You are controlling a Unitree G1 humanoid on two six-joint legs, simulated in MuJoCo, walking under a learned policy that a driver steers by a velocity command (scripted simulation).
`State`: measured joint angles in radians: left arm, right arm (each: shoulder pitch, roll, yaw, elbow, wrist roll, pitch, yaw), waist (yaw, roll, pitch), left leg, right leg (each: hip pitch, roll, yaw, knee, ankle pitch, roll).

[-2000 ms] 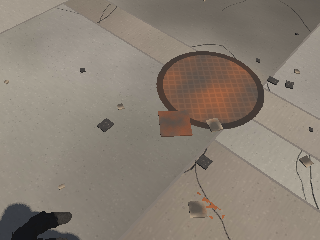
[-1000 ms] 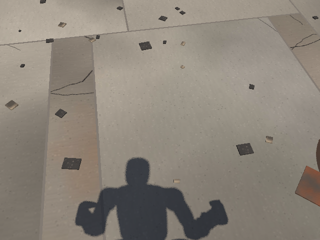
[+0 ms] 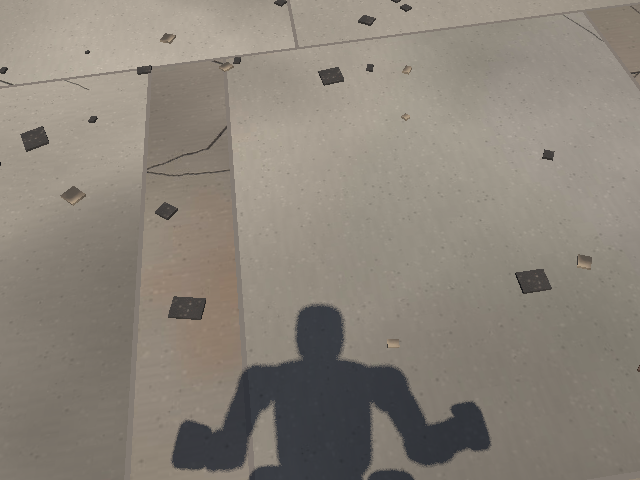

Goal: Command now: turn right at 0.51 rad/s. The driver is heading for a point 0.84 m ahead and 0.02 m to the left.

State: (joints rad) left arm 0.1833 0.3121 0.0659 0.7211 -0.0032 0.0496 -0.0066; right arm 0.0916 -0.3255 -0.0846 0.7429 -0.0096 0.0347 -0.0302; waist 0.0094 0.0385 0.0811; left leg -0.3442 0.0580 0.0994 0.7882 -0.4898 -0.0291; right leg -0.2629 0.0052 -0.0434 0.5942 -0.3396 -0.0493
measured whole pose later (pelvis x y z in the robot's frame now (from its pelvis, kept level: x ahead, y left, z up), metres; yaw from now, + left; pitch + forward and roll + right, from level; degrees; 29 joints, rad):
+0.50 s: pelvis +0.11 +0.02 +0.01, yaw -9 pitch +2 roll +0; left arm 0.34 0.32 0.05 0.75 -0.01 -0.03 0.00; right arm 0.13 -0.31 -0.06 0.76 0.03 -0.10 0.04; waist 0.05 0.00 -0.01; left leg -0.33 -0.01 0.02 0.47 -0.18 0.03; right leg -0.04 0.03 0.12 0.40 -0.38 -0.02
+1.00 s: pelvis +0.38 +0.00 -0.01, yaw +7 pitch +2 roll -1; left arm 0.02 0.28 0.03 0.60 0.01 -0.12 -0.02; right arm 0.43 -0.31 -0.06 0.81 0.02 -0.03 -0.02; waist -0.09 0.02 0.04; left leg -0.08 -0.07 -0.23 0.73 -0.50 0.04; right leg -0.47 0.04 0.02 0.52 -0.09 -0.02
